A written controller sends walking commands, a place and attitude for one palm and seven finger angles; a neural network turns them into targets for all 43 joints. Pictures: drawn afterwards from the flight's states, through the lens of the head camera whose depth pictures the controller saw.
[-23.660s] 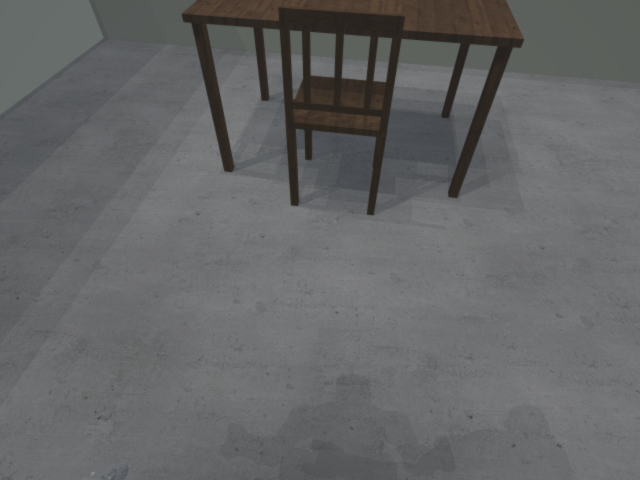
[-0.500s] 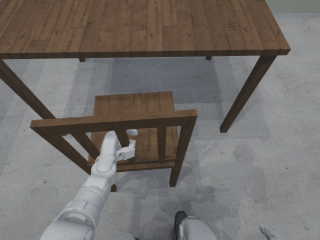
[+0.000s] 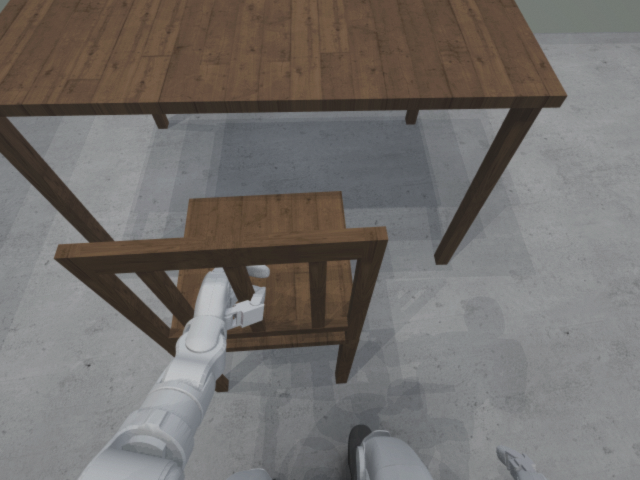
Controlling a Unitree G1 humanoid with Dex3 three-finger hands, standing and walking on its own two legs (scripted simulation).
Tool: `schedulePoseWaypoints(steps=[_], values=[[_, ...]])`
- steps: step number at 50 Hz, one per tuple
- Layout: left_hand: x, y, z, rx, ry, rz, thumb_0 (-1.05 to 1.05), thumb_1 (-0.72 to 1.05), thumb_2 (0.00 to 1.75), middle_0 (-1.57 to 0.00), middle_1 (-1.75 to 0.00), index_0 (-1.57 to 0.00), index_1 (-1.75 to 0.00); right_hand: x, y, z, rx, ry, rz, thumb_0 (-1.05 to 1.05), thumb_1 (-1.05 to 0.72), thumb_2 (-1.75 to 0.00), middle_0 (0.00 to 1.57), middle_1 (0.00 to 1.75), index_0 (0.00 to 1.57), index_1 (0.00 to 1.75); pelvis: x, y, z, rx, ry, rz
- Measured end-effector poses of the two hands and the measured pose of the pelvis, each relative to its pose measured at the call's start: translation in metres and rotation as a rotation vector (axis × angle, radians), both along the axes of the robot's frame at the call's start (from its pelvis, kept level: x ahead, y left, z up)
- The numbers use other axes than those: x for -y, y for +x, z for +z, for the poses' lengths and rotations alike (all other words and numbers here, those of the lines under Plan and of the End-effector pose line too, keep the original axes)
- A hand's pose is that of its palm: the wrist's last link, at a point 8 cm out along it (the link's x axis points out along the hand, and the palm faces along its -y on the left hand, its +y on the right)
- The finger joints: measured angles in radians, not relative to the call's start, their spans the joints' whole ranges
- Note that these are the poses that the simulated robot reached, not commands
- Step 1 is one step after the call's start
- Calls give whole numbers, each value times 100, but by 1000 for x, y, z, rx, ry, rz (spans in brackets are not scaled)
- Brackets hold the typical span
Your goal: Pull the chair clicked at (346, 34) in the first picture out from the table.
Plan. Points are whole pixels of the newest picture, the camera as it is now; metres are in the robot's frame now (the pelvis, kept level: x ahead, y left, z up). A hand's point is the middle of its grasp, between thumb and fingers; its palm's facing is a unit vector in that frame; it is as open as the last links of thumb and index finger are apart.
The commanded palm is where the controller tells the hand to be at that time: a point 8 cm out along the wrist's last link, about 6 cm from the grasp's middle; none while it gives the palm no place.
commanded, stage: step backward, pulling the chair out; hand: left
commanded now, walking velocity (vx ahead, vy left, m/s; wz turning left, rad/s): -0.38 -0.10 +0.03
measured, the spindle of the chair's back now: (248, 300) +0.37 +0.11 -0.11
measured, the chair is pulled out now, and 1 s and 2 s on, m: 0.21 0.30 0.47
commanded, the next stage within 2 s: none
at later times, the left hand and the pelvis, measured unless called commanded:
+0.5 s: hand (252, 330) +0.31 +0.09 -0.06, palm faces -0.07 -0.99 -0.15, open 5.4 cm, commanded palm +0.30 +0.14 -0.06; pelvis -0.03 -0.01 +0.01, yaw +0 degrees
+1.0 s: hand (253, 368) +0.26 +0.09 -0.06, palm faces -0.02 -0.99 -0.16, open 5.4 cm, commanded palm +0.24 +0.14 -0.06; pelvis -0.08 -0.03 +0.01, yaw +0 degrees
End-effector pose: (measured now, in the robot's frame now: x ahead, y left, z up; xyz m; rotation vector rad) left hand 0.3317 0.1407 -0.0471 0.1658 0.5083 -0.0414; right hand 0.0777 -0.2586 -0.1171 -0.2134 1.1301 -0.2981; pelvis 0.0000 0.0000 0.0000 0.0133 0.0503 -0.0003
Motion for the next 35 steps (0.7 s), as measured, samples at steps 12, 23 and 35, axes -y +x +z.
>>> schedulePoseWaypoints(steps=[12,23,35], values=[[0,-9,0,5,4,15,5,66,79,-31,-121,-49,-145,11,-11,-5,-22,0,2,1,-91,-90,20,30,20,30,6,-17,-1,-12,-38,32],[-4,-35,1,9,-5,4,5,68,77,-28,-121,-49,-145,-4,-13,4,-2,25,38,1,-91,-90,20,30,20,30,8,-25,5,-5,-26,-5],[-1,-49,1,13,0,25,5,67,78,-30,-120,-49,-145,13,-33,1,15,-12,18,1,-91,-90,20,30,20,30,10,-56,1,-9,-42,26]])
